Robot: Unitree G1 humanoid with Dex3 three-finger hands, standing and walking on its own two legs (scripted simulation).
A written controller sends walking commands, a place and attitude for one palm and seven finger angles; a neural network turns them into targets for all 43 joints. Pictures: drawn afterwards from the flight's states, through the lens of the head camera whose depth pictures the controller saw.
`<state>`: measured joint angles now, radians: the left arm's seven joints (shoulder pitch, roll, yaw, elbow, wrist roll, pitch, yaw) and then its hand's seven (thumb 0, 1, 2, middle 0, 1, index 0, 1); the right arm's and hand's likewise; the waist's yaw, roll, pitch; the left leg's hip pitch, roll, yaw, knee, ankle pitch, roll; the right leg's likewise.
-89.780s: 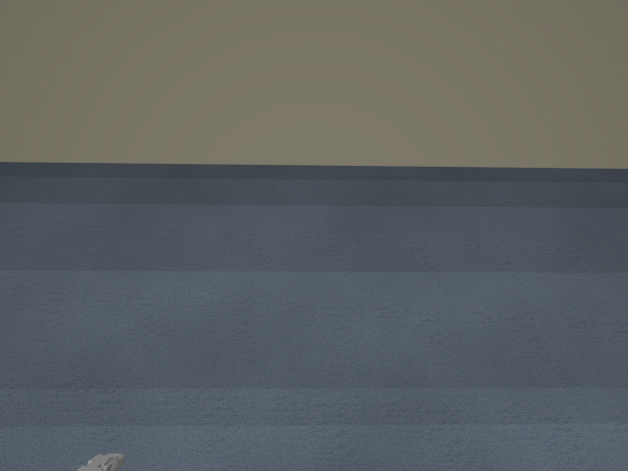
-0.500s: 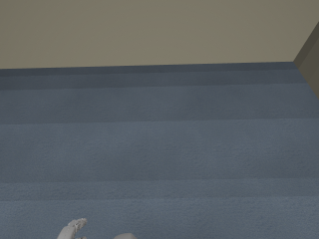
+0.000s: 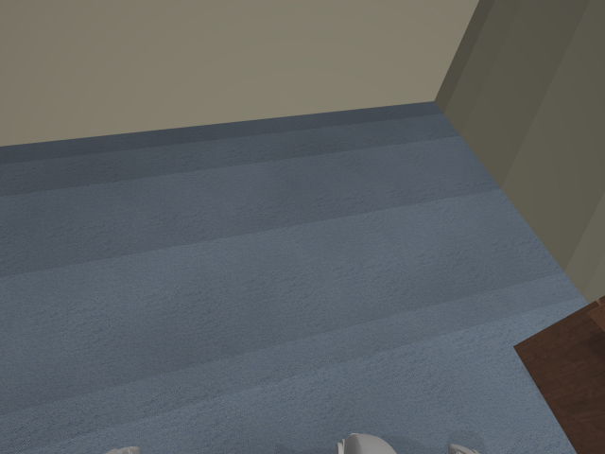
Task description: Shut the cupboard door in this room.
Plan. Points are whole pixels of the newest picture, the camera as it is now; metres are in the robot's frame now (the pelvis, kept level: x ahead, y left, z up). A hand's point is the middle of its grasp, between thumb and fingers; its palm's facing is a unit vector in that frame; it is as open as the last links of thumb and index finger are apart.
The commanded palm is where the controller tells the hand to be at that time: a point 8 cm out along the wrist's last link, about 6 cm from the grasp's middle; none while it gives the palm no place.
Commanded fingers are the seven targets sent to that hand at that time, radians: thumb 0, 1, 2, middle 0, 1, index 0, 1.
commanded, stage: turn to face it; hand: left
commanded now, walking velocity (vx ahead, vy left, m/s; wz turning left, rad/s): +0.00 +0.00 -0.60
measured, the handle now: out of the picture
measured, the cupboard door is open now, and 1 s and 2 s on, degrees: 10 10 10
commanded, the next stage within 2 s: take the last steps up to it in 1.60 s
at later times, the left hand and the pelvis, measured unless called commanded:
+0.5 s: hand (217, 431) +0.16 +0.13 -0.16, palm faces -0.29 -0.93 -0.22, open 7.4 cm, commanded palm none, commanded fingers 0.00 0.90 0.90 -0.20 -0.30 -0.20 -0.30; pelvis +0.02 -0.03 +0.00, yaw -17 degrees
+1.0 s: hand (270, 370) +0.25 +0.06 -0.16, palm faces -0.58 -0.78 -0.26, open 7.4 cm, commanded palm none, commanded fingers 0.00 0.90 0.90 -0.20 -0.30 -0.20 -0.30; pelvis +0.03 -0.04 -0.02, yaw -36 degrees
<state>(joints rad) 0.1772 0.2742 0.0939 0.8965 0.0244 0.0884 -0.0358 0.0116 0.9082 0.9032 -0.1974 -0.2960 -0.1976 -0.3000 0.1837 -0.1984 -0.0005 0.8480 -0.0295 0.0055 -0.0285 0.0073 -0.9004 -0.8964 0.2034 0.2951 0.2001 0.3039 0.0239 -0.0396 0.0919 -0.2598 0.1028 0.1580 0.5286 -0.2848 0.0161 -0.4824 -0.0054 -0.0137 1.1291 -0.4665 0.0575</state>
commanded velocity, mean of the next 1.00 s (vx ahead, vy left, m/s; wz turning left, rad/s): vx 0.00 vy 0.00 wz -0.60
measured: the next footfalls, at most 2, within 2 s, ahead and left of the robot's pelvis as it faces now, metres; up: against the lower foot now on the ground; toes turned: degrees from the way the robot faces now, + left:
right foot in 0.22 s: +0.02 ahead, -0.15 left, +0.00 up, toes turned -13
left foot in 0.58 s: +0.12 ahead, +0.07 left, +0.00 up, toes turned -17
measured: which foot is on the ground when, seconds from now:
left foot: down 0.00-0.22, up 0.24-0.56, down 0.58-1.00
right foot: up 0.00-0.20, down 0.22-0.58, up 0.60-0.98, down 1.00-1.00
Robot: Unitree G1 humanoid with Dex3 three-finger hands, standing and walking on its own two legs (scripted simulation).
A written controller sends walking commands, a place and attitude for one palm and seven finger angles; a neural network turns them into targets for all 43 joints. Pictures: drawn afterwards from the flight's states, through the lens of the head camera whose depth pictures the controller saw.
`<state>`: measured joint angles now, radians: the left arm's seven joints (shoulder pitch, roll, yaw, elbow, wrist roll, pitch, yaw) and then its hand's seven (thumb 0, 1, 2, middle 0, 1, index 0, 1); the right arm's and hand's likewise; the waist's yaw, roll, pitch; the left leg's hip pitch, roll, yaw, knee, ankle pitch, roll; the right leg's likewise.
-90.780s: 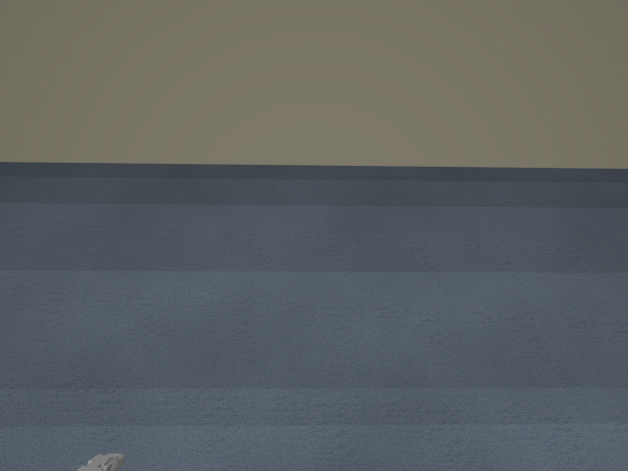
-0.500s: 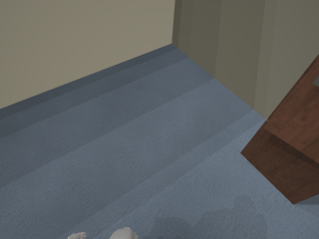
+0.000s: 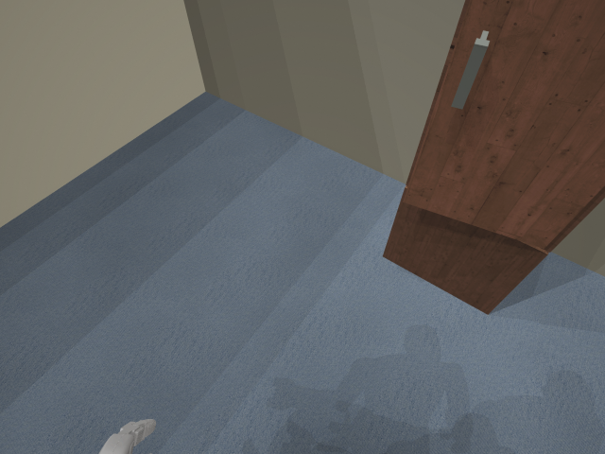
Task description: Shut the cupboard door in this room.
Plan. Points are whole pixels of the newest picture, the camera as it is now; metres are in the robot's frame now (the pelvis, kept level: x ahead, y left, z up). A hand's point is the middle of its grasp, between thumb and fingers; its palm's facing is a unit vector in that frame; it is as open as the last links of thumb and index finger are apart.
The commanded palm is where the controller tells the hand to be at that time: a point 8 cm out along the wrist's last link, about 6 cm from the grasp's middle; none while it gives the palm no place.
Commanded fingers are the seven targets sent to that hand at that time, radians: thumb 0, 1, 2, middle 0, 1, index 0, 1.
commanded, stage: turn to face it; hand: left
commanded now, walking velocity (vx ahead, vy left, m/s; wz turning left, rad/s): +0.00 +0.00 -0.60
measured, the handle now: (471, 70) +0.74 -0.28 +0.10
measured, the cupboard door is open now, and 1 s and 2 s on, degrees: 10 10 10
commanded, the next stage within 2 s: take the last steps up to it in 0.60 s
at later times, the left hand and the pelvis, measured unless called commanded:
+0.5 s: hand (171, 449) +0.15 +0.21 -0.17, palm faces -0.20 -0.96 -0.19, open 7.4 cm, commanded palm none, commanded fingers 0.00 0.90 0.90 -0.20 -0.30 -0.20 -0.30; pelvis +0.03 +0.02 +0.01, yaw -15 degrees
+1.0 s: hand (223, 444) +0.15 +0.13 -0.15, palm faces -0.36 -0.91 -0.20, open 7.4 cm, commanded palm none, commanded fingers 0.00 0.90 0.90 -0.20 -0.30 -0.20 -0.30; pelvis +0.04 -0.03 +0.02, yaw -22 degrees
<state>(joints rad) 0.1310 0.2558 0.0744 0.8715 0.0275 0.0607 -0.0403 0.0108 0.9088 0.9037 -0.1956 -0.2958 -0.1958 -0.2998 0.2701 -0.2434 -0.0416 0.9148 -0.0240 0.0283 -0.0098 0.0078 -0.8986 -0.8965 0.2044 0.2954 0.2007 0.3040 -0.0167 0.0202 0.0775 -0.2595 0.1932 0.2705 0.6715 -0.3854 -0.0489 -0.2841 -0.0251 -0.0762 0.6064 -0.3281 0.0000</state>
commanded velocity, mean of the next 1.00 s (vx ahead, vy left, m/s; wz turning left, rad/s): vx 0.10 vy -0.05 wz -0.34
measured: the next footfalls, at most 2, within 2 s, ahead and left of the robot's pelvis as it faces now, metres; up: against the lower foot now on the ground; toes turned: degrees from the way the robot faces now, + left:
left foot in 0.40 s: +0.10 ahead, +0.11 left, +0.00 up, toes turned -9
right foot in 0.82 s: +0.00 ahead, -0.11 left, +0.00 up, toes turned -24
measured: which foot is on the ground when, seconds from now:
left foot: down 0.00-0.00, up 0.02-0.38, down 0.40-0.82, up 0.84-1.00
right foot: down 0.00-0.40, up 0.42-0.80, down 0.82-1.00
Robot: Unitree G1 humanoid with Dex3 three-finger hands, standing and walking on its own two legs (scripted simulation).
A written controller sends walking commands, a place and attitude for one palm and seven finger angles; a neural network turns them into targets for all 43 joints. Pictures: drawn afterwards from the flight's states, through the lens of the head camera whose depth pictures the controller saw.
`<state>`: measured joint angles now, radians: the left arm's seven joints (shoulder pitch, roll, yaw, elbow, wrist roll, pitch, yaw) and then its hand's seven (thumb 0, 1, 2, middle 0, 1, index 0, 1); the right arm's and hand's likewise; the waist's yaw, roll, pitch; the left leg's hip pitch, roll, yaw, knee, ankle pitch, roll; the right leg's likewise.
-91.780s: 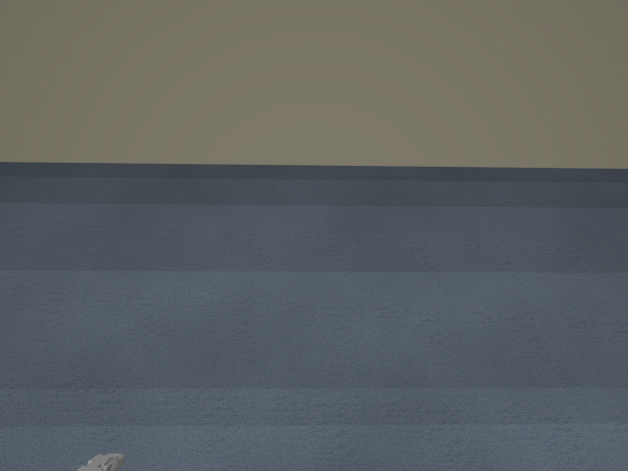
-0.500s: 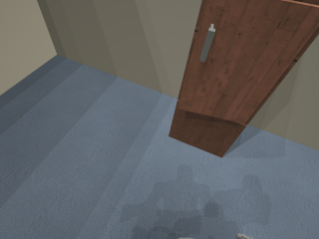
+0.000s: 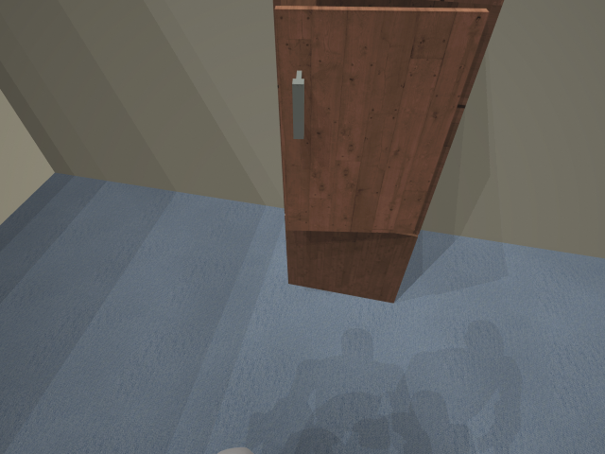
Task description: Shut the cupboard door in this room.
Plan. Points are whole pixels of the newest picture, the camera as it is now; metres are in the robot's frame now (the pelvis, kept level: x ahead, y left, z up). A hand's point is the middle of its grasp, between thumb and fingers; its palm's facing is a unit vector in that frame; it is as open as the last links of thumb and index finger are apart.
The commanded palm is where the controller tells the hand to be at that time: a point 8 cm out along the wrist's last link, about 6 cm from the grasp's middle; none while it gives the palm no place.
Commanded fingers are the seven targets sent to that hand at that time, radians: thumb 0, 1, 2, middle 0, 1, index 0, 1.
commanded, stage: take the last steps up to it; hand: left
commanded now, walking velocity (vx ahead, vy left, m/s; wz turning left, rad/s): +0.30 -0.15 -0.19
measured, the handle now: (299, 105) +0.74 +0.03 +0.08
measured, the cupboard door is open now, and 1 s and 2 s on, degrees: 10 10 10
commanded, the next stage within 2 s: come to a stop and stand still in 0.60 s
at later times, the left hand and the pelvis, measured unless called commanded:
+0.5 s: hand (229, 383) +0.27 +0.14 -0.17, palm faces -0.15 -0.97 -0.20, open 7.4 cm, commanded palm none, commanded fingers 0.00 0.90 0.90 -0.20 -0.30 -0.20 -0.30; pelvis +0.15 -0.05 +0.00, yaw -7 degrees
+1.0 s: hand (287, 360) +0.32 +0.04 -0.19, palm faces -0.02 -0.98 -0.18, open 7.3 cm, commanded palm none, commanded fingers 0.00 0.90 0.90 -0.20 -0.30 -0.20 -0.30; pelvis +0.28 -0.13 -0.01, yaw -5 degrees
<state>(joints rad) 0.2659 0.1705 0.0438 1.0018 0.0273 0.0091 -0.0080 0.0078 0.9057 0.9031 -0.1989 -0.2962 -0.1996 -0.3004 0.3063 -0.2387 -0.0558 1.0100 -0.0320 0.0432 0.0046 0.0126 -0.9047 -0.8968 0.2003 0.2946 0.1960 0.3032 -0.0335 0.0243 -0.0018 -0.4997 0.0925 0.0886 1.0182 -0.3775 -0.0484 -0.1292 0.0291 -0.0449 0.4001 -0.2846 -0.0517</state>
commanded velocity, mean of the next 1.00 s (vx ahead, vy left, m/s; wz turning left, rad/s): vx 0.07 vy -0.04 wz -0.03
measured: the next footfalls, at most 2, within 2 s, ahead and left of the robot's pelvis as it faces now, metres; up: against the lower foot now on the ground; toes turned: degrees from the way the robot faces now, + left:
left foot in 0.16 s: +0.14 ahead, +0.12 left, +0.00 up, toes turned +7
right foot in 0.56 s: +0.28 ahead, -0.25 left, +0.00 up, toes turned -7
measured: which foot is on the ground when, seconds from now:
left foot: up 0.00-0.14, down 0.16-0.56, up 0.58-0.84, down 0.86-1.00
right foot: down 0.00-0.16, up 0.18-0.54, down 0.56-1.00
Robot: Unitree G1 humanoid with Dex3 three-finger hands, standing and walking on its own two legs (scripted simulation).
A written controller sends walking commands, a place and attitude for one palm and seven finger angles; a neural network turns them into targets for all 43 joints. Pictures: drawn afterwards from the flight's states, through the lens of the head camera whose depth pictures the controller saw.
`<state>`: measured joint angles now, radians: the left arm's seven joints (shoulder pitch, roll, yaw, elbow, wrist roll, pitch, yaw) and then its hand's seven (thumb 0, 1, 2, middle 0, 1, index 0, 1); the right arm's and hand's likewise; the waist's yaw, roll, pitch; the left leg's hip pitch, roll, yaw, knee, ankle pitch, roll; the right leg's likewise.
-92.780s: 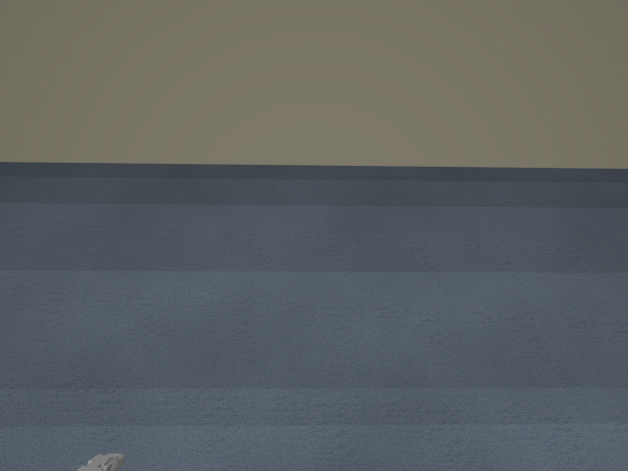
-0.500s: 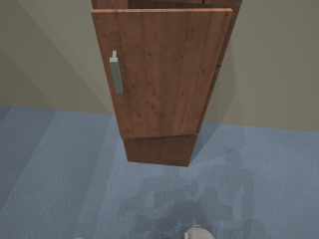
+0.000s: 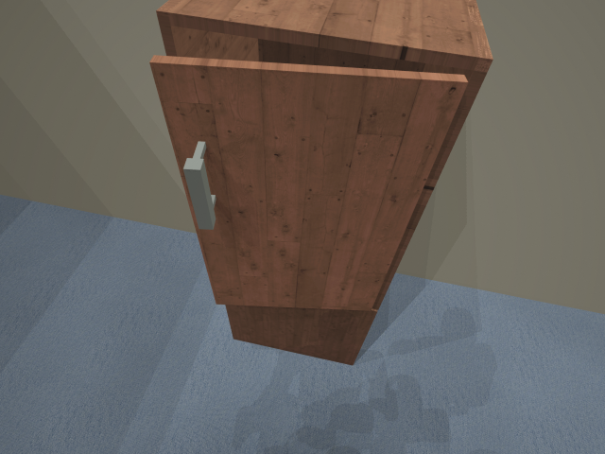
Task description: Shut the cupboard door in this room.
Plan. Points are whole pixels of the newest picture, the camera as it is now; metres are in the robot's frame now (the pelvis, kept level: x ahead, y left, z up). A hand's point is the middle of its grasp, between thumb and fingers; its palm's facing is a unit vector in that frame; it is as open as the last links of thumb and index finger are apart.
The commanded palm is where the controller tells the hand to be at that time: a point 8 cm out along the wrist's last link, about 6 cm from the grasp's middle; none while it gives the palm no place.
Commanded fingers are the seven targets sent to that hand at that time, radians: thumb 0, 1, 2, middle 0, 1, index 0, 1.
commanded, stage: come to a stop and stand still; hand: left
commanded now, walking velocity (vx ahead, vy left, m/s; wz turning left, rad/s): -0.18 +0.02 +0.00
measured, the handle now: (204, 186) +0.44 +0.20 +0.09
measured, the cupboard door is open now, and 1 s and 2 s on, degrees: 10 10 10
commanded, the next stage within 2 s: look again from close up in 0.92 s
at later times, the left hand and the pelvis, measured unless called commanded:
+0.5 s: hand out of the picture +0.00 +0.17 -0.17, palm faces +0.02 -0.98 -0.22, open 7.4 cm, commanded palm none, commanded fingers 0.00 0.90 0.90 -0.20 -0.30 -0.20 -0.30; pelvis -0.04 -0.01 +0.00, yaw +1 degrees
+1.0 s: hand out of the picture -0.01 +0.25 -0.14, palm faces -0.03 -0.93 -0.37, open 7.4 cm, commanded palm none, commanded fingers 0.00 0.90 0.90 -0.20 -0.30 -0.20 -0.30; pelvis -0.08 +0.00 +0.00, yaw +0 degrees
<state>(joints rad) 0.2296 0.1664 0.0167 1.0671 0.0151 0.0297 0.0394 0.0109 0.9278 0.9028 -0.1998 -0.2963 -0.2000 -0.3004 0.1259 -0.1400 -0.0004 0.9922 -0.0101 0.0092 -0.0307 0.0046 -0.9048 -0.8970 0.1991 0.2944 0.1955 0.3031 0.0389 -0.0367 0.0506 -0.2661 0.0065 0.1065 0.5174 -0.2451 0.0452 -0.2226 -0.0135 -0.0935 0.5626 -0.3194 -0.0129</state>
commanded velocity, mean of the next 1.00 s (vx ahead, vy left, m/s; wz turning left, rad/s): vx -0.01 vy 0.01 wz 0.00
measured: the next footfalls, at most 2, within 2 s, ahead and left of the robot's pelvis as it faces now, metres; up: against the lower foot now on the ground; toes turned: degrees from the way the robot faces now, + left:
left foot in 0.40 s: +0.00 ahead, +0.11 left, +0.00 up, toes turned +3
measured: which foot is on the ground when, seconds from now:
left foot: down 0.00-0.14, up 0.16-0.38, down 0.40-1.00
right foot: down 0.00-1.00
